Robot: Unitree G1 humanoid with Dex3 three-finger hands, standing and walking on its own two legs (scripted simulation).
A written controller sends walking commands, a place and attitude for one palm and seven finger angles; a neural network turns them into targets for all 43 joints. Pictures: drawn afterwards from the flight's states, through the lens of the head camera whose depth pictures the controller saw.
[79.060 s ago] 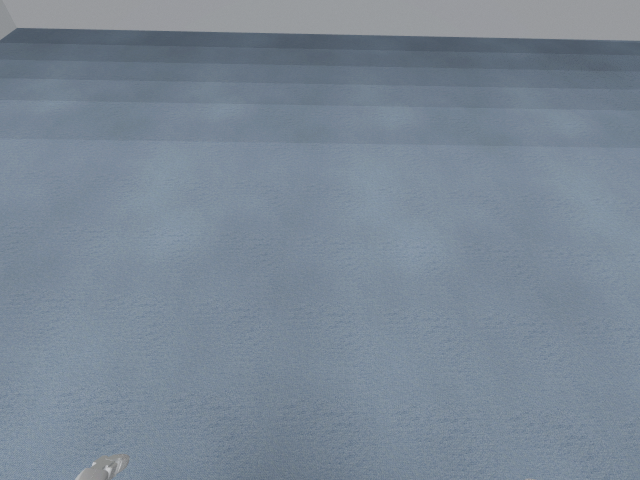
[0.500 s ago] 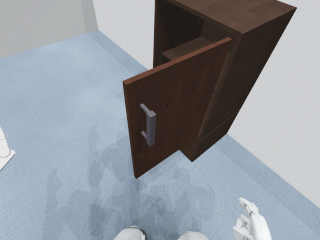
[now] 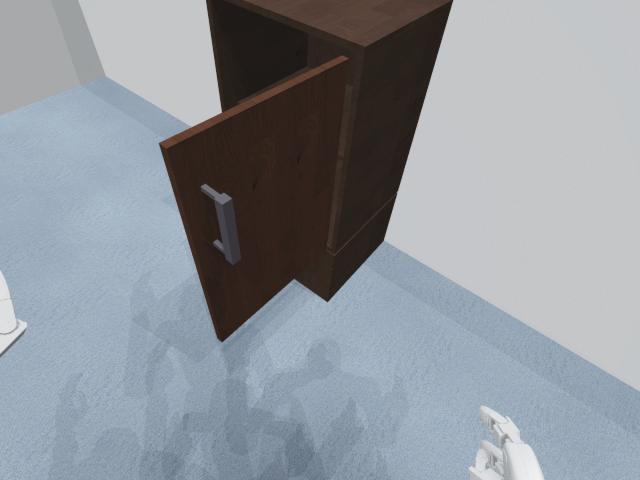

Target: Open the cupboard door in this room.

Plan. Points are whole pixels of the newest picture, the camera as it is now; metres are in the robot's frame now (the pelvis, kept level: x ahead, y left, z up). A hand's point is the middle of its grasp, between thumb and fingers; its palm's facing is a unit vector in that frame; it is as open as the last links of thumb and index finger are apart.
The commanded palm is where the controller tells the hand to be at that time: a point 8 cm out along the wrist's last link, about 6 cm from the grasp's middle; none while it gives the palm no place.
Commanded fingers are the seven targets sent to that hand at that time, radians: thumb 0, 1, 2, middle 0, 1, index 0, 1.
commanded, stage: stop stepping back and stand still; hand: left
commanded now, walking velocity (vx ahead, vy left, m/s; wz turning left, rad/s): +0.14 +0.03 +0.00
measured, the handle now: (221, 225) +0.52 +0.17 -0.03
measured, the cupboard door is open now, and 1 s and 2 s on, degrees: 88 88 88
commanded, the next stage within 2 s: let the arm hang, fingers relaxed in 0.48 s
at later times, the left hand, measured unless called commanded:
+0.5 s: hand out of the picture +0.17 +0.27 +0.17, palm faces +0.45 -0.77 -0.46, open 7.4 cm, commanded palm +0.11 +0.31 +0.18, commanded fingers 0.00 0.90 0.90 -0.20 -0.30 -0.20 -0.30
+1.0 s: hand out of the picture -0.07 +0.20 -0.17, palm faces +0.09 -0.98 -0.18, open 7.0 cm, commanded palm none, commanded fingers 0.00 0.90 0.90 -0.20 -0.30 -0.20 -0.30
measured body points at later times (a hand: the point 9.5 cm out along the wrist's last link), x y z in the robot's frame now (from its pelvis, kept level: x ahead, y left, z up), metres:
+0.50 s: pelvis -0.03 +0.01 +0.00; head -0.02 +0.01 +0.45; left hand +0.14 +0.31 +0.20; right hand +0.14 -0.21 -0.08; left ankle -0.01 +0.13 -0.73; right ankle -0.01 -0.10 -0.73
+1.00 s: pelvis -0.05 +0.02 +0.00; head -0.02 +0.04 +0.45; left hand -0.07 +0.25 -0.16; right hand -0.01 -0.23 -0.14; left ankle -0.02 +0.13 -0.73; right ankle -0.01 -0.10 -0.73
